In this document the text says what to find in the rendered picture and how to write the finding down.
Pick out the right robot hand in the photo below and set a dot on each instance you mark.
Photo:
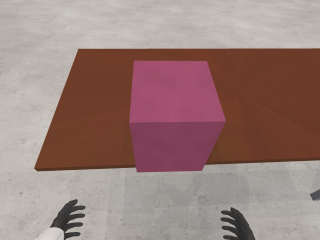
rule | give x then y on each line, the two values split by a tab
242	230

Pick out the robot left forearm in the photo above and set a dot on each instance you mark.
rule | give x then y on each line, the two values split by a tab
53	233

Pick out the table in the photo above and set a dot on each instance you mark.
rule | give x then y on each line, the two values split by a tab
270	98

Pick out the carton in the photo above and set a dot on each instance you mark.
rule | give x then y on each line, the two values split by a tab
175	115

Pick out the left robot hand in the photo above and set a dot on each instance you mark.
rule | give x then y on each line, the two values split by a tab
63	217

